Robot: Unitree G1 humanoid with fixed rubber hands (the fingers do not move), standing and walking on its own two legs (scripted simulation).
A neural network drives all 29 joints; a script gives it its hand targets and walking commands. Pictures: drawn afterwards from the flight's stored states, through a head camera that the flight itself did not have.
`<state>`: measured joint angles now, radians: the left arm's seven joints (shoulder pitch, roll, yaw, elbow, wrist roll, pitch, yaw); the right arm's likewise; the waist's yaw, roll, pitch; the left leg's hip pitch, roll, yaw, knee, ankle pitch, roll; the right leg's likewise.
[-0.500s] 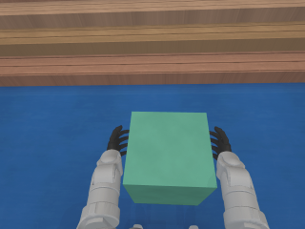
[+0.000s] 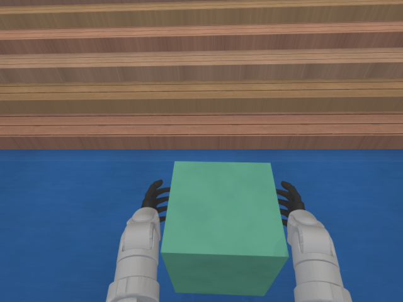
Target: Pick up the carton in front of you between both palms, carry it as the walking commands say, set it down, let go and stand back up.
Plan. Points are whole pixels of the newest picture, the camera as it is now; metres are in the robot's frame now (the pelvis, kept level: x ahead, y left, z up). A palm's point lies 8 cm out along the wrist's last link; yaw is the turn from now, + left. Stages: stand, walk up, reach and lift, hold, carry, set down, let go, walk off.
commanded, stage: reach and lift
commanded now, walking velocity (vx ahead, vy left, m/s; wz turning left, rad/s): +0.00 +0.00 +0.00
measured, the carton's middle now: (220, 230) +0.30 +0.00 -0.05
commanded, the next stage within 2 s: hold in 0.80 s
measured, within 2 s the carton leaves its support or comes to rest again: neither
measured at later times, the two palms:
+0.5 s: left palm (150, 207) +0.31 +0.15 +0.04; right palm (295, 209) +0.31 -0.15 +0.04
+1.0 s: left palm (147, 206) +0.30 +0.15 +0.06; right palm (299, 209) +0.30 -0.15 +0.06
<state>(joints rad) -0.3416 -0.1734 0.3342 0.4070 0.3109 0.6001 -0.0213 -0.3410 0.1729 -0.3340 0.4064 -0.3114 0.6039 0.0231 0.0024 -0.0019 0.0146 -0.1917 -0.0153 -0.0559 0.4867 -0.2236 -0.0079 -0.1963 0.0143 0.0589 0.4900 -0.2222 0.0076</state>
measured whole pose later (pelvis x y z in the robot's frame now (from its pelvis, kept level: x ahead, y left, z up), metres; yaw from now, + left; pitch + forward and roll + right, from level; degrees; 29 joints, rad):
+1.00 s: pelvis +0.02 +0.00 +0.01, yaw +0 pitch -8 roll +0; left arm -0.23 -0.15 0.20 0.19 0.26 0.75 -0.01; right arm -0.23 0.15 -0.19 0.19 -0.25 0.75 0.01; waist 0.00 0.00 0.03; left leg -0.03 -0.01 -0.06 0.34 -0.18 -0.01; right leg -0.03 0.01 0.06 0.35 -0.18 0.01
